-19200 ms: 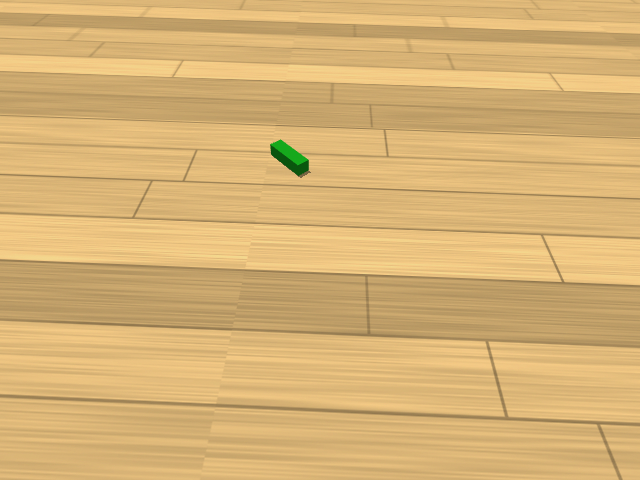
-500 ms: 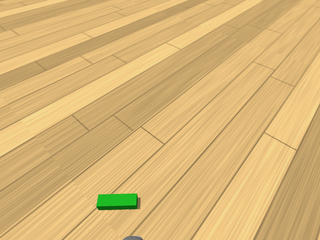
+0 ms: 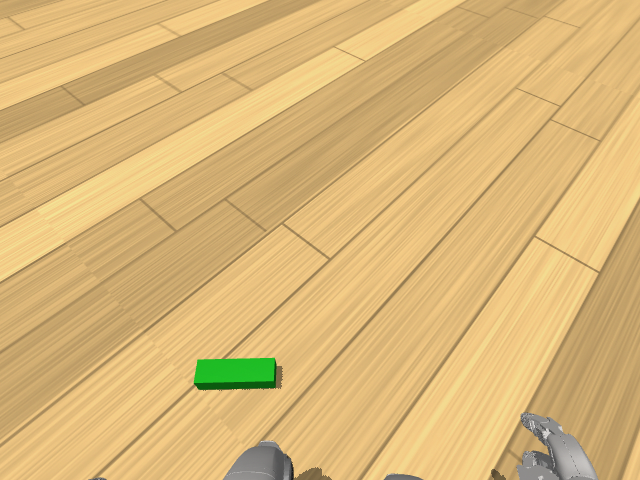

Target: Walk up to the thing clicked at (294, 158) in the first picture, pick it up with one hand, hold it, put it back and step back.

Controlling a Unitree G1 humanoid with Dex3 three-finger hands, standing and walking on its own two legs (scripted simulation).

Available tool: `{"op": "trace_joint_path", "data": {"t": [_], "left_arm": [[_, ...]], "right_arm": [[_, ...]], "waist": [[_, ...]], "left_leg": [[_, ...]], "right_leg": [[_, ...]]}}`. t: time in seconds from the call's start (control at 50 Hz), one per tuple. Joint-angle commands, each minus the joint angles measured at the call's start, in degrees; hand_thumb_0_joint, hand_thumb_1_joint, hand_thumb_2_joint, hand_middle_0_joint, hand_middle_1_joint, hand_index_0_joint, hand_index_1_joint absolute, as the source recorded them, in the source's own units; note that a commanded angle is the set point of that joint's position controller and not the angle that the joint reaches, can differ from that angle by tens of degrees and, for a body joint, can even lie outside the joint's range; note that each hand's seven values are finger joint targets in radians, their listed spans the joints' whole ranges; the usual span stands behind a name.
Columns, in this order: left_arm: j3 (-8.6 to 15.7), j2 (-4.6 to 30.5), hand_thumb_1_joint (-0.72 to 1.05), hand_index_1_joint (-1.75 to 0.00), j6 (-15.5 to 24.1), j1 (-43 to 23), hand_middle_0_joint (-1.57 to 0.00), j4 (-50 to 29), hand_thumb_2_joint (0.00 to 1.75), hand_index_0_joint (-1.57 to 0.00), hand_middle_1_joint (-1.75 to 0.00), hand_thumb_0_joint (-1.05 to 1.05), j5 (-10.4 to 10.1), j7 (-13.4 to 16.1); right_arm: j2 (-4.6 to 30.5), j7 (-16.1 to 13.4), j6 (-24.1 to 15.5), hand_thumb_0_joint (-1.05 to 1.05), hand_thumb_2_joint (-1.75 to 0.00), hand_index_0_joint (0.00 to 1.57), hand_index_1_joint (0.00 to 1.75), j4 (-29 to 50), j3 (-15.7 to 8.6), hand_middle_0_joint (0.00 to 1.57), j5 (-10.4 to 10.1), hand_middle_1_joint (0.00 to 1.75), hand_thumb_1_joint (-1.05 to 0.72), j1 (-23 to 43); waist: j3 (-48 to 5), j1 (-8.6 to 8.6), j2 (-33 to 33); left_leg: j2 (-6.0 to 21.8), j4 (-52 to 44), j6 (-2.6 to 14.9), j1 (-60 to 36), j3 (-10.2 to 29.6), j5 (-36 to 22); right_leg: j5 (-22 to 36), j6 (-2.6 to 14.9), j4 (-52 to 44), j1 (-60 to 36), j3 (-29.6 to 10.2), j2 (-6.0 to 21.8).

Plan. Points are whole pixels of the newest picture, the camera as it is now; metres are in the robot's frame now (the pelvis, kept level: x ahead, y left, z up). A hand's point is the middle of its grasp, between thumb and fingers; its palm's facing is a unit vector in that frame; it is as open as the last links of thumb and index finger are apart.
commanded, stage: walk up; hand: left
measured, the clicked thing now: (236, 373) +0.46 +0.27 -0.71
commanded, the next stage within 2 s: none
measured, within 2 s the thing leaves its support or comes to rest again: neither
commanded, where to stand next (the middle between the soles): +0.09 +0.01 m, yaw +3 degrees
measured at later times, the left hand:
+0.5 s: hand out of the picture +0.06 +0.31 -0.13, palm faces -0.02 -0.93 -0.37, open 7.4 cm
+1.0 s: hand out of the picture +0.12 +0.28 -0.15, palm faces +0.05 -0.93 -0.37, open 7.4 cm
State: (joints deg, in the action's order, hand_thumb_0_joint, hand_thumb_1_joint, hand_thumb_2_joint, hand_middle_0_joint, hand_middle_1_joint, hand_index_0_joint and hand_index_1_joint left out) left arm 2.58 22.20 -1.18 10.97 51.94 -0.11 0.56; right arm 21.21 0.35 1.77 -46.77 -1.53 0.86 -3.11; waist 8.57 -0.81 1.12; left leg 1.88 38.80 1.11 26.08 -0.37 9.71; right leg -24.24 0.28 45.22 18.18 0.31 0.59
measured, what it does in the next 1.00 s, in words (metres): steps on the spot: right foot, then left foot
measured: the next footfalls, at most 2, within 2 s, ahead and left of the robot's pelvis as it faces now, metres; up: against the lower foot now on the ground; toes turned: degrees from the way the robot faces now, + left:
right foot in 0.02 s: +0.05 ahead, -0.14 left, +0.00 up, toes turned -1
left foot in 0.32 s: +0.00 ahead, +0.12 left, +0.00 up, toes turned +5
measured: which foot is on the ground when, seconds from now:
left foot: down 0.00-0.04, up 0.06-0.30, down 0.32-0.70, up 0.72-0.94, down 0.96-1.00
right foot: up 0.00-0.00, down 0.02-0.32, up 0.34-0.66, down 0.68-0.98, up 1.00-1.00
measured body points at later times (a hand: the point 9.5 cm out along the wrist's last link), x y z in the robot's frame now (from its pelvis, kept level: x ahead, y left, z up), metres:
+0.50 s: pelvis +0.01 +0.02 +0.02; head +0.03 +0.04 +0.47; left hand +0.06 +0.35 -0.10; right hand +0.01 -0.31 -0.08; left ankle -0.04 +0.12 -0.71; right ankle +0.10 -0.13 -0.66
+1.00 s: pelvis -0.04 +0.01 -0.02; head +0.01 +0.03 +0.43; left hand +0.11 +0.33 -0.12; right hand +0.07 -0.30 -0.13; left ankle -0.05 +0.11 -0.72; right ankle +0.15 -0.11 -0.71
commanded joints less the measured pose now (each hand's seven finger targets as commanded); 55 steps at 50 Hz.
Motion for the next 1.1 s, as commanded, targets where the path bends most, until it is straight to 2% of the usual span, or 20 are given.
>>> {"op": "trace_joint_path", "data": {"t": [0.0, 0.04, 0.1, 0.16, 0.22, 0.26, 0.28, 0.32, 0.38, 0.52, 0.62, 0.66, 0.68, 0.78, 0.92, 0.94, 0.96, 0.98, 1.04, 1.08], "left_arm": [[5.89, 17.20, 0.90, -0.30, 1.68, 10.77, -0.20, -1.50, 0.90, -0.20, -0.30, 0.00, 2.56, 1.23], [6.70, 22.19, 0.90, -0.30, 2.49, -0.45, -0.20, -6.33, 0.90, -0.20, -0.30, 0.00, 2.48, 1.94], [5.74, 16.16, 0.90, -0.30, 3.49, -4.73, -0.20, -6.37, 0.90, -0.20, -0.30, 0.00, 2.78, 2.26], [6.52, 16.75, 0.90, -0.30, 4.30, 1.72, -0.20, -6.85, 0.90, -0.20, -0.30, 0.00, 4.28, -0.08], [6.90, 18.52, 0.90, -0.30, 3.72, 6.10, -0.20, -6.33, 0.90, -0.20, -0.30, 0.00, 3.42, -1.14], [5.90, 17.20, 0.90, -0.30, 2.70, 3.29, -0.20, -7.10, 0.90, -0.20, -0.30, 0.00, 2.45, -1.75], [4.56, 13.38, 0.90, -0.30, 2.15, 2.57, -0.20, -8.48, 0.90, -0.20, -0.30, 0.00, 2.57, -1.77], [3.78, 12.32, 0.90, -0.30, 2.49, -5.30, -0.20, -12.12, 0.90, -0.20, -0.30, 0.00, 1.82, -1.30], [4.06, 14.77, 0.90, -0.30, 3.57, 2.29, -0.20, -7.39, 0.90, -0.20, -0.30, 0.00, 0.68, -2.08], [2.52, 8.68, 0.90, -0.30, 2.44, -1.42, -0.20, -5.64, 0.90, -0.20, -0.30, 0.00, -0.94, -1.65], [3.20, 10.60, 0.90, -0.30, 1.38, -0.66, -0.20, -3.72, 0.90, -0.20, -0.30, 0.00, -0.30, -0.32], [4.36, 16.63, 0.90, -0.30, 1.71, 0.95, -0.20, -4.66, 0.90, -0.20, -0.30, 0.00, 0.41, 0.15], [4.09, 17.27, 0.90, -0.30, 1.56, 0.44, -0.20, -5.33, 0.90, -0.20, -0.30, 0.00, -0.32, 0.46], [3.21, 13.32, 0.90, -0.30, -0.12, -8.44, -0.20, -8.94, 0.90, -0.20, -0.30, 0.00, 1.65, 1.47], [3.74, 14.67, 0.90, -0.30, -2.02, -9.70, -0.20, -9.08, 0.90, -0.20, -0.30, 0.00, 1.62, 0.79], [3.00, 12.03, 0.90, -0.30, -2.26, -9.20, -0.20, -9.04, 0.90, -0.20, -0.30, 0.00, 1.27, 0.81], [2.34, 9.02, 0.90, -0.30, -2.01, -9.97, -0.20, -9.67, 0.90, -0.20, -0.30, 0.00, 0.30, 1.06], [4.81, 14.81, 0.90, -0.30, -1.77, -14.28, -0.20, -8.89, 0.90, -0.20, -0.30, 0.00, 1.27, 1.99], [4.02, 12.09, 0.90, -0.30, -1.58, -3.75, -0.20, -4.50, 0.90, -0.20, -0.30, 0.00, -0.48, 1.17], [4.47, 12.90, 0.90, -0.30, -0.85, 0.09, -0.20, -3.05, 0.90, -0.20, -0.30, 0.00, 0.18, 0.64]], "right_arm": [[9.80, -0.54, 1.16, 0.00, -0.90, 0.20, 0.30, 4.72, -3.86, 0.20, -1.09, 0.30, -0.90, 0.23], [13.13, -1.31, 1.87, 0.00, -0.90, 0.20, 0.30, 3.78, -5.32, 0.20, -0.27, 0.30, -0.90, -0.25], [13.22, -0.14, 0.60, 0.00, -0.90, 0.20, 0.30, 0.67, -5.91, 0.20, -1.15, 0.30, -0.90, -8.53], [15.47, 2.11, -1.74, 0.00, -0.90, 0.20, 0.30, 0.44, -6.17, 0.20, -0.03, 0.30, -0.90, -8.27], [13.90, 2.63, -3.29, 0.00, -0.90, 0.20, 0.30, 1.96, -5.68, 0.20, 0.52, 0.30, -0.90, -5.26], [11.70, 2.06, -4.53, 0.00, -0.90, 0.20, 0.30, -1.94, -5.87, 0.20, 0.69, 0.30, -0.90, -14.95], [13.59, 1.15, -5.42, 0.00, -0.90, 0.20, 0.30, -4.22, -7.01, 0.20, 1.35, 0.30, -0.90, -22.97], [25.49, 0.44, -6.37, 0.00, -0.90, 0.20, 0.30, -1.89, -9.22, 0.20, 1.15, 0.30, -0.90, -24.79], [18.12, -0.34, -7.71, 0.00, -0.90, 0.20, 0.30, -0.15, -6.43, 0.20, 0.25, 0.30, -0.90, -17.14], [13.68, -1.57, -6.02, 0.00, -0.90, 0.20, 0.30, -0.01, -3.85, 0.20, -0.39, 0.30, -0.90, -15.35], [13.43, -2.21, -1.35, 0.00, -0.90, 0.20, 0.30, 0.33, -3.59, 0.20, -2.15, 0.30, -0.90, -12.41], [9.82, -2.43, -1.27, 0.00, -0.90, 0.20, 0.30, 0.81, -2.31, 0.20, -2.95, 0.30, -0.90, -17.08], [11.21, -3.16, -0.28, 0.00, -0.90, 0.20, 0.30, -0.09, -3.05, 0.20, -2.76, 0.30, -0.90, -19.44], [12.78, -2.77, 0.76, 0.00, -0.90, 0.20, 0.30, -2.14, -4.23, 0.20, -2.26, 0.30, -0.90, -19.77], [13.24, -0.85, 0.19, 0.00, -0.90, 0.20, 0.30, -4.44, -5.13, 0.20, 0.54, 0.30, -0.90, -21.70], [14.73, -0.57, -0.09, 0.00, -0.90, 0.20, 0.30, -4.30, -5.57, 0.20, 1.84, 0.30, -0.90, -20.51], [21.02, -0.58, -0.29, 0.00, -0.90, 0.20, 0.30, -1.10, -6.62, 0.20, 2.52, 0.30, -0.90, -14.62], [25.16, -0.60, -0.63, 0.00, -0.90, 0.20, 0.30, 0.72, -7.40, 0.20, 1.76, 0.30, -0.90, -8.82], [17.55, -2.09, -2.71, 0.00, -0.90, 0.20, 0.30, 1.50, -5.40, 0.20, 1.89, 0.30, -0.90, -2.27], [15.59, -1.68, -3.09, 0.00, -0.90, 0.20, 0.30, 1.35, -5.51, 0.20, 1.11, 0.30, -0.90, -2.56]], "waist": [[-7.53, -2.38, -11.71], [-4.37, -0.73, -11.84], [-8.39, 2.90, -7.40], [-10.29, -2.29, -16.64], [-5.33, -3.91, -14.62], [-6.66, 2.05, -8.96], [-8.97, 6.31, -0.63], [0.59, 9.05, 7.70], [0.22, 1.89, -0.76], [-1.42, 1.56, 10.07], [-7.09, -0.52, 5.17], [-12.65, -1.02, -10.73], [-16.89, -0.71, -15.09], [-16.90, 1.59, -10.72], [-13.53, 2.70, -12.00], [-10.24, 3.33, -3.75], [-5.29, 4.07, 15.76], [0.37, 5.97, 12.88], [-4.63, -1.20, 1.00], [-9.84, -0.97, 4.81]], "left_leg": [[-3.12, 9.09, 1.06, 9.85, 6.82, 14.85], [-5.50, 32.65, -1.09, 4.71, 12.74, 23.12], [-5.18, 33.77, -1.38, 3.08, 9.40, 13.25], [-3.64, 17.17, -1.86, 7.33, 0.85, 19.59], [-2.18, 0.14, -0.42, 2.33, -0.41, 24.71], [-5.35, -16.52, 0.51, -16.00, -5.19, 11.47], [-2.97, -20.34, 1.89, -31.58, 1.51, 11.66], [24.47, -31.89, 13.74, -26.84, 48.05, 39.92], [15.64, -24.78, 10.73, -26.26, 24.87, 12.01], [7.54, -14.41, 6.73, -11.77, 1.28, -39.02], [3.63, 0.15, 4.16, -10.18, 1.80, -22.76], [-2.63, 17.46, 0.64, -2.86, 0.60, 3.57], [-6.09, 26.66, 0.48, -2.75, 2.42, 28.31], [-4.72, 30.49, -1.08, -4.92, 4.66, 21.73], [-3.43, -3.78, 0.59, -15.46, -0.63, 14.73], [0.27, -9.58, 2.16, -16.51, 8.15, 17.77], [17.54, -24.52, 7.59, -6.83, 33.74, 30.74], [23.40, -29.56, 12.92, 7.11, 40.32, 28.61], [11.83, -17.74, 4.94, -4.24, 18.45, 3.14], [11.08, -15.58, 7.52, -14.16, 14.65, 4.06]], "right_leg": [[1.83, 6.43, -23.79, -4.55, -23.42, 14.45], [9.74, 18.01, -27.79, 10.30, -33.95, 27.11], [3.46, 11.80, -22.73, 2.64, -15.23, 14.65], [-23.40, 11.43, -26.26, -11.08, -18.18, 13.95], [-15.75, 12.44, -25.54, -10.30, -18.48, 16.04], [-6.41, 8.60, -16.25, -2.55, -7.91, 9.73], [-5.92, 5.71, -0.90, 10.14, -2.39, 5.82], [-8.69, 1.58, 16.60, 37.21, -8.60, 1.19], [4.35, 1.46, 13.57, 26.92, -11.16, 4.19], [14.56, 0.85, -2.48, 2.46, 0.78, 1.34], [23.80, 1.86, -17.07, -9.79, 2.48, -1.18], [57.01, 7.81, -18.74, -18.08, -13.19, 15.07], [62.73, 17.64, -20.78, -16.62, -24.31, 23.82], [30.40, 13.39, -19.21, -4.22, -10.99, 14.24], [-2.30, 8.33, -19.18, 7.85, -13.77, 13.85], [-9.37, 5.24, -10.81, 17.06, -11.67, 9.44], [-10.06, 1.45, 5.99, 24.29, -1.41, -2.96], [-11.19, 0.38, 16.55, 17.88, -10.16, -3.50], [1.06, 1.22, 26.64, 16.83, -14.01, -6.29], [2.22, 0.09, 24.83, 15.95, -10.23, -5.14]]}}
